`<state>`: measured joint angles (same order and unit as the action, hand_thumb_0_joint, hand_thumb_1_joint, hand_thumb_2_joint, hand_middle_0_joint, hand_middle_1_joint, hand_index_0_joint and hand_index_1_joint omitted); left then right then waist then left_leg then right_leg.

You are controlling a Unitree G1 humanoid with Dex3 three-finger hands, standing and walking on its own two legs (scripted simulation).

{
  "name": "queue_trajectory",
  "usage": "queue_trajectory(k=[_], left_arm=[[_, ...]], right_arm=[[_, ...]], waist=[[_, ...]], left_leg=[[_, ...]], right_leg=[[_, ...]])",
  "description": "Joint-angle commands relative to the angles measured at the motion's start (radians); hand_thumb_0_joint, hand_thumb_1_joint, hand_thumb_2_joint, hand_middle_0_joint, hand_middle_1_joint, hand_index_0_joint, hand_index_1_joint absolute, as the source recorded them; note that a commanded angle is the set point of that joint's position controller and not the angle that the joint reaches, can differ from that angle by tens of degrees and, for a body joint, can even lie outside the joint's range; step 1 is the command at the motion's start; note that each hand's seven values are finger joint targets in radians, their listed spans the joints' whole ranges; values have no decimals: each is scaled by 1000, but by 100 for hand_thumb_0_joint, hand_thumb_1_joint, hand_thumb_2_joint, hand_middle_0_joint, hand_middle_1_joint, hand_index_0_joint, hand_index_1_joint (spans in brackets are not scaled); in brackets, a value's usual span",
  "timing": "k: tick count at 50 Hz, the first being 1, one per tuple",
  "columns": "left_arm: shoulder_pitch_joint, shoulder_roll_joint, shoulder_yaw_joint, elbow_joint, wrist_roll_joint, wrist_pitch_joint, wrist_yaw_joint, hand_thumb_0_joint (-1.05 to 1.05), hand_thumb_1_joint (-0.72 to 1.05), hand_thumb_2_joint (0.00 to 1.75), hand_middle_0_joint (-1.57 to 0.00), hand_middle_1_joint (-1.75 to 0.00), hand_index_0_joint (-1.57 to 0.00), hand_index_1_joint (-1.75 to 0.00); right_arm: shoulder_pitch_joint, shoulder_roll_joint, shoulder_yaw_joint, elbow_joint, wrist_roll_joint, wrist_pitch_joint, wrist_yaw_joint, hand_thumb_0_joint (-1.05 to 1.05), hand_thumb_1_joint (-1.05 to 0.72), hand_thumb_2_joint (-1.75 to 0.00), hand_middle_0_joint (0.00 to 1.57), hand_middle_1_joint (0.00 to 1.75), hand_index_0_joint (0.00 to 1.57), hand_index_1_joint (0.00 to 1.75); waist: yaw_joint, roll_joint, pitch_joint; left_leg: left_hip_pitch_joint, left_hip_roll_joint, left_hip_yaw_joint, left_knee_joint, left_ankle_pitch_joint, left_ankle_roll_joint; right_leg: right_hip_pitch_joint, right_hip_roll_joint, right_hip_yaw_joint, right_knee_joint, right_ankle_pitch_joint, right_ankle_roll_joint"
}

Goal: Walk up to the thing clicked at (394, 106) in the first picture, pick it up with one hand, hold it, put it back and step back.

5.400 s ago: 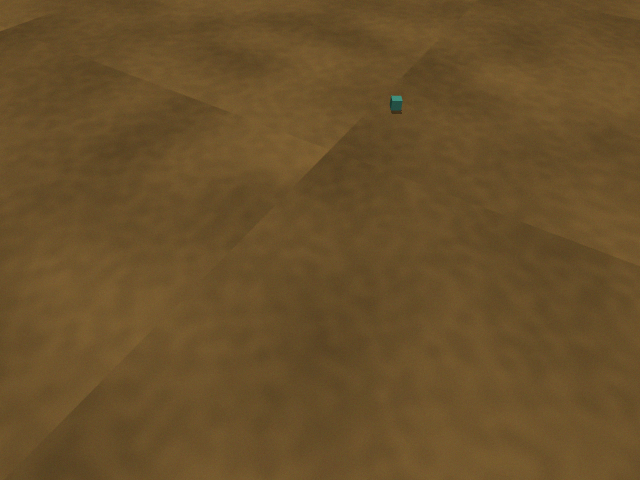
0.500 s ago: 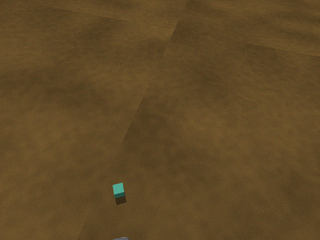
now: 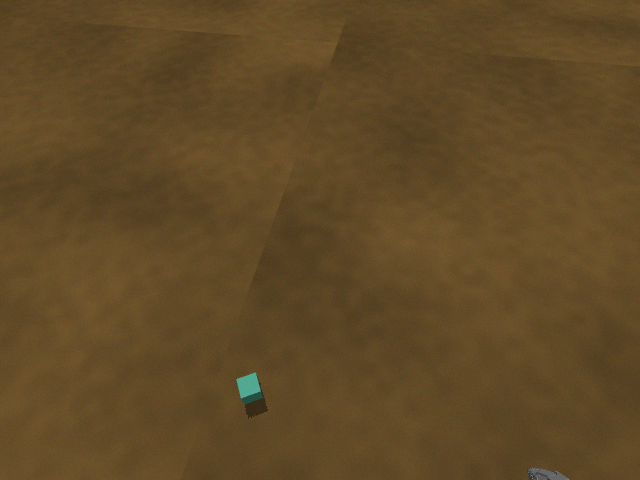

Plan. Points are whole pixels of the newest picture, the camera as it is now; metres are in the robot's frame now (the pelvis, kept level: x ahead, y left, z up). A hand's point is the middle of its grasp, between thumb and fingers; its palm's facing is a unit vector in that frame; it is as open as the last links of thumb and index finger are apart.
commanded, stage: walk up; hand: left
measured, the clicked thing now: (250, 388) +0.47 +0.23 -0.73
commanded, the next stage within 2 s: stand in 1.54 s
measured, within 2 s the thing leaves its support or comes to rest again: neither
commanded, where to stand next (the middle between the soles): +0.09 -0.03 m, yaw +2 degrees
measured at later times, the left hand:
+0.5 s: hand out of the picture +0.10 +0.23 -0.14, palm faces -0.02 -0.95 -0.31, open 7.3 cm
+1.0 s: hand out of the picture +0.11 +0.23 -0.13, palm faces +0.01 -0.95 -0.32, open 7.3 cm
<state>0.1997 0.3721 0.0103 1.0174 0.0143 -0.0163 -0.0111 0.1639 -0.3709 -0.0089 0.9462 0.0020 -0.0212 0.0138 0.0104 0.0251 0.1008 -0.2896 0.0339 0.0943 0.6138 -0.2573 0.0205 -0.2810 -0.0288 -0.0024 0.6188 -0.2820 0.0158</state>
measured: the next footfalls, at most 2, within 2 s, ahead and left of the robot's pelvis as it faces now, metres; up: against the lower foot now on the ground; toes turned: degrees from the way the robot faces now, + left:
none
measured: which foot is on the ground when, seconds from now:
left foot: down 0.00-1.00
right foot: down 0.00-1.00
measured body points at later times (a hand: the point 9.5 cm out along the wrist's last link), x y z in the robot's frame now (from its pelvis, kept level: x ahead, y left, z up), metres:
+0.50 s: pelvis +0.02 -0.01 +0.02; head +0.02 -0.01 +0.47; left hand +0.10 +0.28 -0.12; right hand +0.09 -0.33 -0.10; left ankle +0.04 +0.11 -0.73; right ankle +0.03 -0.13 -0.73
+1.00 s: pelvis +0.04 -0.02 +0.02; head +0.04 -0.01 +0.47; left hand +0.11 +0.28 -0.11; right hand +0.13 -0.31 -0.11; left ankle +0.04 +0.11 -0.73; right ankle +0.03 -0.13 -0.73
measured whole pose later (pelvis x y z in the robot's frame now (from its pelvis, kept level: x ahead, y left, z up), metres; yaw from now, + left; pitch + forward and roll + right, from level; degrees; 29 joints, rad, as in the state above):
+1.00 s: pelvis +0.04 -0.02 +0.02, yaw +1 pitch -2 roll +0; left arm 0.07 0.34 0.01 1.18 0.01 -0.01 -0.02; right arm 0.08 -0.35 0.00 1.17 -0.01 -0.03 0.01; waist 0.00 0.00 0.04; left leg -0.11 0.04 0.08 0.32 -0.16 -0.01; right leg -0.09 -0.01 -0.03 0.31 -0.18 0.00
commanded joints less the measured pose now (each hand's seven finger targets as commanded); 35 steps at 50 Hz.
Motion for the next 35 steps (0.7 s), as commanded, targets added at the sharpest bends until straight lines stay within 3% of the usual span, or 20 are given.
queue_trajectory(k=[1,4,9,13,21,27,35], left_arm=[[-56,206,37,-48,-9,-23,12,0,90,90,-20,-30,-20,-30],[-104,211,36,-37,-9,-21,9,0,90,90,-20,-30,-20,-30],[-125,198,30,4,-15,-18,8,0,90,90,-20,-30,-20,-30],[-142,190,28,37,-16,-12,4,0,90,90,-20,-30,-20,-30],[-169,184,26,70,-11,-13,4,0,90,90,-20,-30,-20,-30],[-176,182,29,92,-11,-13,8,0,90,90,-20,-30,-20,-30],[-188,179,31,103,-10,-10,10,0,90,90,-20,-30,-20,-30]], right_arm=[[-29,-229,-54,-9,2,-32,-15,0,-90,-90,20,30,20,30],[-49,-217,-39,28,-4,-32,-13,0,-90,-90,20,30,20,30],[-84,-214,-28,80,-9,-39,-13,0,-90,-90,20,30,20,30],[-108,-213,-25,108,-10,-39,-14,0,-90,-90,20,30,20,30],[-117,-207,-25,146,-12,-38,-17,0,-90,-90,20,30,20,30],[-118,-207,-29,158,-9,-34,-21,0,-90,-90,20,30,20,30],[-124,-199,-29,169,-12,-26,-21,0,-90,-90,20,30,20,30]], waist=[[-13,-130,-140],[-16,-107,-97],[-3,-23,-93],[3,10,-75],[-8,1,-131],[-14,-29,-159],[-17,-37,-120]], left_leg=[[93,131,-183,-182,-13,54],[73,95,-149,-223,-61,29],[64,106,-158,-292,2,20],[54,113,-172,-345,-45,12],[133,109,-145,-340,44,3],[203,114,-125,-314,180,4],[188,107,-128,-337,132,-2]], right_leg=[[15,-83,104,-177,68,-66],[11,-109,141,-226,10,-72],[84,-97,111,-245,92,-63],[108,-88,96,-271,87,-54],[140,-98,93,-321,142,-45],[142,-106,87,-337,222,-42],[134,-104,91,-364,189,-35]])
